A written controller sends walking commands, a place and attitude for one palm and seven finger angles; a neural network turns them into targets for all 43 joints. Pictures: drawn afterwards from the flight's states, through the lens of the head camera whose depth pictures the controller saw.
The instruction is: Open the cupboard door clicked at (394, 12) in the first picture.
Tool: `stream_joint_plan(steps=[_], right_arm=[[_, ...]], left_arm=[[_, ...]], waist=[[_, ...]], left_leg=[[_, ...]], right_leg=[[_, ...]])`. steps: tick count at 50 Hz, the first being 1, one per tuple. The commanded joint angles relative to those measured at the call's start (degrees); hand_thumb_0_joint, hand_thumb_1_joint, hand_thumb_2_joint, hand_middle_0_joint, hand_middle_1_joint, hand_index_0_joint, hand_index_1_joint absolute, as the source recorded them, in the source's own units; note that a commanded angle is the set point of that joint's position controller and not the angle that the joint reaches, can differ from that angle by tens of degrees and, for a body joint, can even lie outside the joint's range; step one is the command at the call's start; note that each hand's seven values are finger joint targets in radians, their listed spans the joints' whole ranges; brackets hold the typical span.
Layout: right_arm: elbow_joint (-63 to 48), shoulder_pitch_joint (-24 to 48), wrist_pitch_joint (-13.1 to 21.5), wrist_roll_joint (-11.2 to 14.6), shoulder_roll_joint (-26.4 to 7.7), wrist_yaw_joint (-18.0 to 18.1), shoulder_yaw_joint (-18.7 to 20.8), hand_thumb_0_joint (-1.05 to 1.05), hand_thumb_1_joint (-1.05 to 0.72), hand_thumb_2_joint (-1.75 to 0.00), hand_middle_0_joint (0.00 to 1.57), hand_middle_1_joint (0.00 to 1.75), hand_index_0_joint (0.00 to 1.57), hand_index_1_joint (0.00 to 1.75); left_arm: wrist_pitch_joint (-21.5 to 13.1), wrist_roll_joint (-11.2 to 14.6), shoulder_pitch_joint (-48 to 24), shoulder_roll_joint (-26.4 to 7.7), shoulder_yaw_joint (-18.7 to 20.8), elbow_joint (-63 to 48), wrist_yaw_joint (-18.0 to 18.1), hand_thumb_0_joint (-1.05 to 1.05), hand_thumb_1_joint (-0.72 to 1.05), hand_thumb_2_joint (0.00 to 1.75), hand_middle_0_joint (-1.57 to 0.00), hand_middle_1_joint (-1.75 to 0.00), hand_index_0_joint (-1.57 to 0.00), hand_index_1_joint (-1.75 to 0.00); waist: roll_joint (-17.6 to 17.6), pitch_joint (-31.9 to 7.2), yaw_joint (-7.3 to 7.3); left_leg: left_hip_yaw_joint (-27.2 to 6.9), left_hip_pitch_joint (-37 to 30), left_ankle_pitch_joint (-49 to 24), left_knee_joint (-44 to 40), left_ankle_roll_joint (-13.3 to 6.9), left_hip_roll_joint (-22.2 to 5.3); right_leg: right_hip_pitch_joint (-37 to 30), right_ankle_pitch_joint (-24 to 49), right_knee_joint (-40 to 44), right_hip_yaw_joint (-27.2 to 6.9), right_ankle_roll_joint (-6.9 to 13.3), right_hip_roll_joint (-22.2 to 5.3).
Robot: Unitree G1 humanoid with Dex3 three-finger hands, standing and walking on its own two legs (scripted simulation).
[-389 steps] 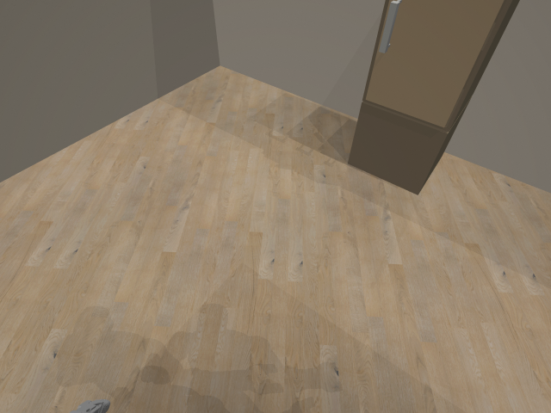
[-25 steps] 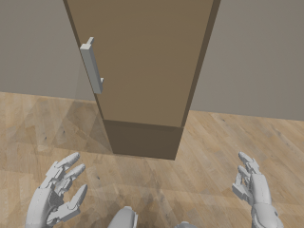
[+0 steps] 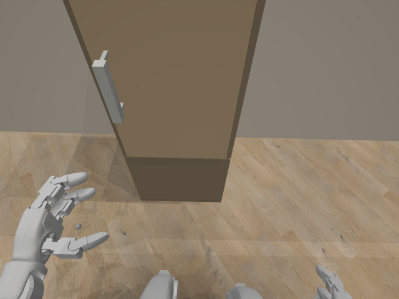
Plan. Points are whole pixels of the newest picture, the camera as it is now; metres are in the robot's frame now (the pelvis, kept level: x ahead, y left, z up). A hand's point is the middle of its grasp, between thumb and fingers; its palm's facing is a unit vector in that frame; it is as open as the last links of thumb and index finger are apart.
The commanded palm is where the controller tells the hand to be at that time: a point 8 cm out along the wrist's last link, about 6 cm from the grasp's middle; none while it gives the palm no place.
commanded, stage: raise the hand with hooked fingers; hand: left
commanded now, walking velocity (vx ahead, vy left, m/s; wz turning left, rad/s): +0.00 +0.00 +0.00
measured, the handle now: (112, 88) +0.58 +0.25 +0.07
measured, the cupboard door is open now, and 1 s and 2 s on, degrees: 0 0 0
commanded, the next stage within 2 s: move the hooked fingers beside the handle in 1.16 s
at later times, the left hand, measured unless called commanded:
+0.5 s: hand (51, 196) +0.28 +0.27 +0.08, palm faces +0.05 -1.00 -0.05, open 13.8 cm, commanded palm +0.26 +0.32 +0.09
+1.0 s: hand (60, 177) +0.31 +0.26 +0.09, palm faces +0.03 -1.00 -0.04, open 13.9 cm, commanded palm +0.28 +0.31 +0.09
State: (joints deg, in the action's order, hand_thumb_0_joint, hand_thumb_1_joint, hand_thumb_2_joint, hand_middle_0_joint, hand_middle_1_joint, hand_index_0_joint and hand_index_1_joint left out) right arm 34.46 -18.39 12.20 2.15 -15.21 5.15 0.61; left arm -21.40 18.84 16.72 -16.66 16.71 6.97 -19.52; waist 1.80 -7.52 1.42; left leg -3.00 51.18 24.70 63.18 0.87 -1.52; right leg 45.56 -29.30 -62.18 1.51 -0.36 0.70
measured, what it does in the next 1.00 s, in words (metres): stands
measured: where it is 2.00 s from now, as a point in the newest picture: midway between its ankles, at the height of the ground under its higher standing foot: outside the picture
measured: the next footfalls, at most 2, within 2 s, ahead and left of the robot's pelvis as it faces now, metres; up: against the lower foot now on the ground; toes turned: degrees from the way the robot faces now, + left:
none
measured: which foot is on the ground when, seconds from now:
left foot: down 0.00-1.00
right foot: down 0.00-1.00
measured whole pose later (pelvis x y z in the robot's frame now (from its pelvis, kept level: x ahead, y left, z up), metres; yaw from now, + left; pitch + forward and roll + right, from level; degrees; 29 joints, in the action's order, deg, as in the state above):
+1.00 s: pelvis +0.02 +0.00 +0.02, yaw +0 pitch +11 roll -2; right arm 31.8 -17.6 9.4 2.4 -16.3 4.6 -1.2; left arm -16.9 20.3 -0.7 -22.7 25.2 23.3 -28.0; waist 1.3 -6.1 1.0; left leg -2.4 43.4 23.3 55.5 1.1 -2.0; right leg 38.0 -27.3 -54.2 1.0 -0.1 1.1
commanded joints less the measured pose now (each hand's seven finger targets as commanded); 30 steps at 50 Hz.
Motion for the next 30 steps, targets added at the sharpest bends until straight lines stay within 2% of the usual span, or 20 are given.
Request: stream_joint_plan(steps=[1, 3, 6, 7, 11, 13, 15, 17, 19, 24, 25, 27, 30], right_arm=[[-10.07, 5.77, 4.37, 0.17, -7.06, 0.62, 2.52, 0.00, -0.90, -0.90, 0.20, 0.30, 0.20, 0.30], [-10.13, 5.46, 4.31, 0.19, -7.34, 0.60, 2.59, 0.00, -0.90, -0.90, 0.20, 0.30, 0.20, 0.30], [-10.45, 5.04, 4.13, 0.03, -7.56, 0.30, 2.31, 0.00, -0.90, -0.90, 0.20, 0.30, 0.20, 0.30], [-10.55, 5.01, 4.05, 0.03, -7.50, 0.18, 2.29, 0.00, -0.90, -0.90, 0.20, 0.30, 0.20, 0.30], [-10.84, 4.71, 3.37, 0.06, -7.82, -0.01, 1.69, 0.00, -0.90, -0.90, 0.20, 0.30, 0.20, 0.30], [-10.94, 4.68, 3.08, 0.20, -8.08, 0.04, 1.59, 0.00, -0.90, -0.90, 0.20, 0.30, 0.20, 0.30], [-11.28, 4.73, 2.91, 0.16, -8.07, 0.14, 1.26, 0.00, -0.90, -0.90, 0.20, 0.30, 0.20, 0.30], [-11.28, 4.70, 2.82, 0.10, -8.10, 0.25, 0.92, 0.00, -0.90, -0.90, 0.20, 0.30, 0.20, 0.30], [-11.16, 4.58, 2.57, 0.18, -8.24, 0.43, 0.84, 0.00, -0.90, -0.90, 0.20, 0.30, 0.20, 0.30], [-10.71, 4.31, 2.47, 0.15, -8.36, 0.68, 0.77, 0.00, -0.90, -0.90, 0.20, 0.30, 0.20, 0.30], [-10.59, 4.10, 2.41, 0.08, -8.41, 0.73, 0.76, 0.00, -0.90, -0.90, 0.20, 0.30, 0.20, 0.30], [-10.44, 3.95, 2.29, 0.07, -8.57, 0.77, 0.77, 0.00, -0.90, -0.90, 0.20, 0.30, 0.20, 0.30], [-10.27, 3.76, 1.89, 0.25, -8.70, 0.77, 0.81, 0.00, -0.90, -0.90, 0.20, 0.30, 0.20, 0.30]], left_arm=[[-3.44, 1.42, -6.45, -10.96, 5.74, -10.10, -0.28, 0.00, -0.22, 0.42, -0.28, -1.02, -0.28, -1.02], [-3.35, 1.37, -7.45, -11.57, 6.29, -11.06, -0.29, 0.00, -0.27, 0.40, -0.28, -1.05, -0.28, -1.05], [-2.78, 1.29, -8.66, -12.00, 6.60, -11.57, -0.14, 0.00, -0.34, 0.37, -0.29, -1.10, -0.29, -1.10], [-2.61, 1.18, -8.79, -12.10, 6.79, -11.81, -0.18, 0.00, -0.36, 0.36, -0.29, -1.11, -0.29, -1.11], [-0.67, 1.14, -11.87, -12.50, 6.60, -8.37, -1.12, 0.00, -0.45, 0.32, -0.30, -1.17, -0.30, -1.17], [-0.02, 1.04, -13.48, -13.68, 7.33, -7.65, -2.07, 0.00, -0.50, 0.30, -0.30, -1.20, -0.30, -1.20], [0.84, 1.30, -15.27, -14.01, 7.64, -6.73, -2.79, 0.00, -0.50, 0.30, -0.30, -1.20, -0.30, -1.20], [1.34, 1.54, -18.13, -14.94, 8.12, -6.32, -3.84, 0.00, -0.50, 0.30, -0.30, -1.20, -0.30, -1.20], [1.93, 1.78, -19.51, -15.63, 8.84, -4.03, -4.59, 0.00, -0.50, 0.30, -0.30, -1.20, -0.30, -1.20], [2.34, 1.97, -23.82, -17.86, 10.31, -2.75, -6.48, 0.00, -0.50, 0.30, -0.30, -1.20, -0.30, -1.20], [2.63, 2.22, -24.06, -18.31, 10.87, -1.86, -6.77, 0.00, -0.50, 0.30, -0.30, -1.20, -0.30, -1.20], [2.69, 2.46, -25.37, -19.76, 11.98, -1.07, -7.47, 0.00, -0.50, 0.30, -0.30, -1.20, -0.30, -1.20], [3.26, 2.70, -26.86, -20.35, 12.53, 1.84, -8.16, 0.00, -0.50, 0.30, -0.30, -1.20, -0.30, -1.20]], waist=[[0.06, -8.65, -1.12], [2.72, -9.78, -1.19], [3.66, -10.17, -1.27], [4.98, -10.97, -1.43], [4.18, -7.80, -0.69], [4.96, -8.72, -0.63], [4.30, -9.00, -0.66], [5.74, -9.82, -0.69], [3.91, -9.61, -0.52], [5.30, -11.76, -0.62], [4.12, -12.23, -0.57], [4.70, -12.96, -0.82], [4.36, -11.59, -0.69]], left_leg=[[0.66, -11.54, -1.30, -11.72, -2.55, 1.58], [0.73, -13.89, -2.28, -12.56, -2.41, 1.47], [-0.13, -16.23, -4.89, -13.55, -2.20, 1.27], [0.02, -17.22, -6.10, -13.65, -2.01, 1.23], [-0.58, -17.11, -5.32, -14.61, -1.85, 1.18], [-0.35, -18.29, -5.17, -14.91, -1.72, 1.08], [-0.58, -19.06, -6.04, -15.23, -1.71, 1.07], [-0.54, -19.83, -7.30, -15.09, -1.63, 1.24], [-0.52, -19.70, -6.71, -15.22, -1.70, 1.19], [-0.30, -22.42, -11.10, -15.00, -1.65, 1.15], [-0.20, -22.40, -11.79, -14.94, -1.78, 1.23], [0.12, -22.50, -13.35, -14.68, -1.72, 1.33], [0.36, -22.25, -12.96, -15.23, -1.81, 1.39]], right_leg=[[-2.87, -0.70, 13.31, 0.71, 1.25, 1.09], [-3.09, 1.52, 13.00, 1.30, 1.31, 1.12], [-3.95, 5.12, 12.22, 2.41, 1.73, 1.62], [-4.38, 6.26, 12.18, 2.49, 1.71, 1.52], [-4.06, 6.56, 13.02, 2.84, 1.80, 2.05], [-4.24, 6.58, 13.63, 2.77, 1.68, 1.87], [-4.83, 7.48, 13.90, 2.91, 1.70, 2.00], [-5.37, 8.53, 13.90, 2.79, 1.90, 2.11], [-5.45, 8.15, 14.57, 2.71, 1.75, 2.19], [-6.69, 11.62, 14.68, 2.56, 1.90, 2.18], [-7.27, 12.40, 14.91, 2.49, 1.79, 2.19], [-8.19, 13.92, 14.83, 2.25, 1.91, 2.19], [-8.09, 13.84, 15.57, 2.18, 1.77, 2.14]])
